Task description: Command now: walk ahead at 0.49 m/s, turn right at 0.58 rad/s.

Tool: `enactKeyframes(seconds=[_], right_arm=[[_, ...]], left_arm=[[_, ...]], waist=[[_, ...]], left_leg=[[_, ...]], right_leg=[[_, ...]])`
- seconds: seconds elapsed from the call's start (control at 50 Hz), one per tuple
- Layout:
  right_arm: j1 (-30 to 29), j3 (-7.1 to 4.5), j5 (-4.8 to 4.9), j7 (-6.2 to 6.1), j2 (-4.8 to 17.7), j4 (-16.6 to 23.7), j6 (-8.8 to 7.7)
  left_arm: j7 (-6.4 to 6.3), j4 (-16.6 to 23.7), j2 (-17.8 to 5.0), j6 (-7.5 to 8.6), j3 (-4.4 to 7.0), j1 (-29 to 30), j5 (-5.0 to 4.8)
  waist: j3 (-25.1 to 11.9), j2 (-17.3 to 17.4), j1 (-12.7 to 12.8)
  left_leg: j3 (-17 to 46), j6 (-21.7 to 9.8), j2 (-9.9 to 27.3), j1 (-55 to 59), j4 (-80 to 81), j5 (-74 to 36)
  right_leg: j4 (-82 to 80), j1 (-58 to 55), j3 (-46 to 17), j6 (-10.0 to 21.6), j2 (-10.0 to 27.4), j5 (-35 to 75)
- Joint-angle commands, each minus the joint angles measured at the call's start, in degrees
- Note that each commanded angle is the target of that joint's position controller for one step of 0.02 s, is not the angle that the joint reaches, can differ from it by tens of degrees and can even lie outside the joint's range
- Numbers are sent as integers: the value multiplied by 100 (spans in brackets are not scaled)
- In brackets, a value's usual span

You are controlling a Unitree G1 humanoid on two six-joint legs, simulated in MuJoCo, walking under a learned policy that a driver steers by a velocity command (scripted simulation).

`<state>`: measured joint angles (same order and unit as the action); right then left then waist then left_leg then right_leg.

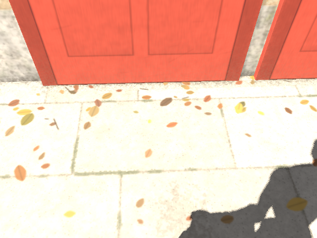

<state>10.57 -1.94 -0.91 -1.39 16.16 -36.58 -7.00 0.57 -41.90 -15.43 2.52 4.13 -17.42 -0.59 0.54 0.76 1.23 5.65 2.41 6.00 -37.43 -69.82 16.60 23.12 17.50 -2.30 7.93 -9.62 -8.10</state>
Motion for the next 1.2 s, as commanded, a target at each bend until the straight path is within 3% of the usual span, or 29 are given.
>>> enactKeyframes(seconds=[0.02, 0.08, 0.14, 0.2, 0.24, 0.26, 0.28, 0.3, 0.32, 0.34, 0.38, 0.42, 0.54, 0.68, 0.72, 0.74, 0.76, 0.78, 0.8, 0.82, 0.86, 0.88, 0.92, 0.98, 1.06, 1.1, 1.12, 1.18, 1.2], right_arm=[[149, -91, -128, -59, 371, 361, 72], [-581, 1, -62, -22, 167, 483, 77], [-1114, -37, 132, 99, 321, 573, 29], [-1037, -191, 148, 168, 588, 549, -49], [-317, -309, 100, 187, 697, 344, -82], [415, -381, -1, 158, 940, 256, -97], [1146, -526, -117, 154, 1476, -5, -43], [1368, -508, 77, 211, 1185, -140, 7], [1051, -391, 122, 187, 751, -20, 39], [761, -337, 78, 175, 612, 25, 77], [467, -245, 16, 183, 394, -45, 92], [474, -212, 49, 208, 306, -164, 68], [791, -318, 165, 166, 762, -526, 122], [1282, -338, 260, 170, 968, -892, 257], [1172, -364, 276, 141, 1074, -921, 313], [1192, -331, 287, 133, 993, -926, 323], [1035, -233, 202, 130, 784, -793, 301], [1532, -38, 139, 138, 210, -620, 202], [1471, -109, 234, 143, 516, -701, 124], [1033, -232, 353, 155, 862, -583, 112], [584, -238, 257, 141, 739, -489, 183], [667, -260, 222, 130, 662, -517, 264], [852, -247, 251, 101, 458, -603, 405], [608, -253, 184, 60, 436, -431, 479], [-99, -145, 177, 248, 255, -176, 439], [-439, -131, 232, 307, 202, -40, 439], [-556, -146, 204, 318, 305, 53, 458], [-1036, -113, 113, 390, 233, 432, 356], [-866, -179, 119, 383, 438, 433, 322]], left_arm=[[-86, 542, -801, 147, 173, 523, 11], [-140, 423, -872, 40, 193, 161, -86], [-182, 366, -923, -56, 215, -122, -138], [-177, 372, -838, -76, 195, -202, -115], [-160, 409, -607, -73, 132, -182, -65], [-123, 481, -260, -20, 10, -200, -3], [-133, 520, 32, 40, -82, -1029, -120], [-153, 455, -393, 73, -45, -1133, -186], [-146, 529, -775, 75, 60, -496, -203], [-157, 660, -833, 61, 74, 97, -115], [-126, 792, -638, 99, 74, 443, 14], [-83, 714, -415, 87, 26, 287, -7], [-16, 882, -103, 158, -145, 1234, 25], [150, 1140, -282, 246, -108, 2125, -73], [154, 1045, -442, 270, -21, 1691, -45], [110, 844, -650, 271, 98, 1021, 1], [42, 658, -995, 269, 228, -68, 69], [-2, 561, -1545, 219, 350, -677, 133], [-5, 503, -1122, 178, 255, -841, 79], [-16, 480, -872, 172, 155, -505, 38], [18, 485, -498, 200, 25, 230, 60], [40, 467, -383, 257, -4, 449, 97], [45, 375, -364, 372, 15, 646, 120], [-7, 205, -507, 449, 64, 699, 190], [-99, 30, -777, 424, 117, 582, 175], [-98, -85, -863, 370, 146, 280, 69], [-115, -82, -914, 378, 157, 349, 99], [-189, -209, -1178, 161, 248, 181, -34], [-227, -219, -1258, 128, 284, 202, -34]], waist=[[-78, -56, -345], [-204, -327, 40], [-311, -535, 288], [-376, -724, 193], [-581, -861, -177], [-1167, -553, -479], [-1872, 1240, -352], [-1766, 1646, -456], [-938, 874, -600], [-493, 437, -590], [-51, 381, -336], [-70, 548, -202], [-5, 423, -446], [199, 456, -646], [-33, 469, -293], [-451, 364, 27], [-1206, 124, 549], [-2029, -1247, 519], [-2225, -1357, 647], [-1294, -973, 581], [-402, -591, 216], [-203, -696, 9], [-37, -705, -202], [126, -554, -260], [308, -325, -22], [365, -241, 126], [451, -273, 172], [466, -200, 146], [357, -354, 60]], left_leg=[[-269, 212, 64, 98, 975, -648], [-361, 260, -253, 590, 2528, -1721], [-169, 294, -517, 830, 3480, -1904], [-85, 85, -615, 1121, 4030, -1364], [-197, -282, -582, 2157, 4407, -1233], [437, -705, 170, 3385, 4253, -1129], [2907, -1755, 1401, 5326, 4684, -105], [4457, -2059, 1887, 5468, 5274, 1501], [3803, -1858, 1627, 4871, 5413, 1781], [2819, -1600, 1274, 4223, 5359, 1103], [1775, -1420, 768, 3308, 5572, -163], [1312, -1422, 541, 3020, 5747, -793], [477, -1455, 475, 3010, 5960, -1763], [440, -1291, 762, 3538, 5641, -1967], [279, -1146, 708, 3609, 5095, -3027], [98, -1019, 452, 3344, 4317, -3740], [-93, -798, 175, 2371, 2923, -3054], [-553, -361, -664, 93, 730, -73], [133, -336, -713, -620, -130, 1635], [175, -351, -430, -996, -403, 1229], [-40, -306, -39, -718, 22, 389], [14, -282, 98, -388, 208, 117], [4, -203, 125, -21, 260, -180], [77, -84, 145, -203, 736, -841], [-279, -148, 101, 192, 2323, -1934], [-372, -238, 84, 10, 2708, -1942], [-379, -316, 122, -67, 2903, -1852], [-681, -526, -152, 75, 3489, -1173], [-802, -609, -304, 382, 3592, -1026]], right_leg=[[-1083, 598, -1529, 995, 1391, 941], [-750, 582, -1232, 649, 1067, 741], [-519, -21, -1704, 585, 1233, 10], [101, -633, -2192, 439, 1461, -204], [788, -651, -2132, 181, 1306, 254], [2079, -189, -1741, -61, 1061, 64], [4050, 1621, -845, -552, 242, -1435], [5068, 2682, -778, -683, 462, -2419], [5448, 3045, -872, -707, 711, -1898], [5379, 2949, -683, -682, 918, -1433], [4733, 2583, -544, -654, 1234, -934], [4320, 2243, -307, -687, 1319, -796], [2097, 2008, 7, -813, 1403, 323], [790, 1452, 176, -581, 1144, 431], [416, 614, 341, -371, 962, 296], [258, -524, 386, -210, 874, 362], [472, -2221, -329, 129, 1591, 517], [332, -4330, -2589, 918, 3121, 11], [-289, -4176, -3680, 1107, 3380, -737], [-452, -3424, -2876, 853, 3180, -934], [-883, -1952, -1705, 547, 2673, -551], [-1114, -1425, -1300, 443, 2494, -257], [-1433, -867, -741, 378, 2398, 412], [-1537, -782, 18, 345, 2288, 1272], [-1678, -824, 760, 208, 2114, 1421], [-1681, -1335, 765, 206, 2365, 1426], [-1612, -1585, 883, 152, 2385, 1647], [-974, -2196, 890, -20, 2541, 3294], [-670, -2187, 986, -90, 2496, 3954]])
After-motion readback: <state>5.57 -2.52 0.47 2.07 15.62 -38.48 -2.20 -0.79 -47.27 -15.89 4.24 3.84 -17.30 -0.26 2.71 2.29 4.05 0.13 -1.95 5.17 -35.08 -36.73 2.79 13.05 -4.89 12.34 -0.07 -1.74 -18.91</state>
